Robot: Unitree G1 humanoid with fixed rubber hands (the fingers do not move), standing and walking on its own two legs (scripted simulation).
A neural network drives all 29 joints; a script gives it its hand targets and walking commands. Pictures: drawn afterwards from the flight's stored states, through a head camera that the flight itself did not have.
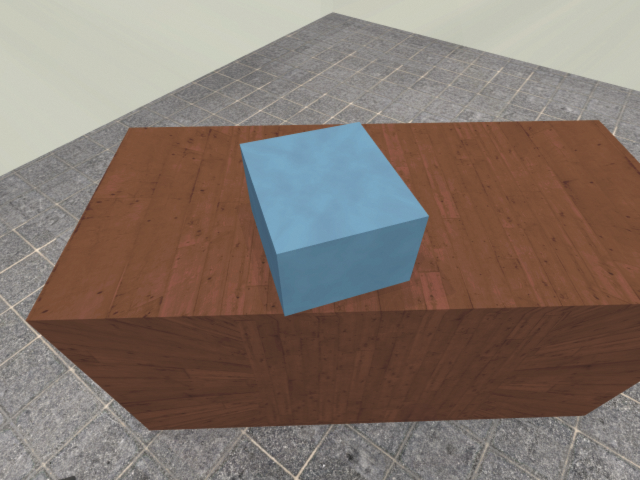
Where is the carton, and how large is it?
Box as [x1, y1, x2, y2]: [240, 122, 428, 315]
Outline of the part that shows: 359,122 240,144 252,212 284,315 409,280 428,215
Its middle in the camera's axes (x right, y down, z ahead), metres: +0.01 -0.05 +0.72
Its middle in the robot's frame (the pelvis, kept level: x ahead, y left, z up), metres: +0.58 -0.02 -0.03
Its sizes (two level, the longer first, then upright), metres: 0.283 0.243 0.171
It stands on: a pedestal, 0.65 m high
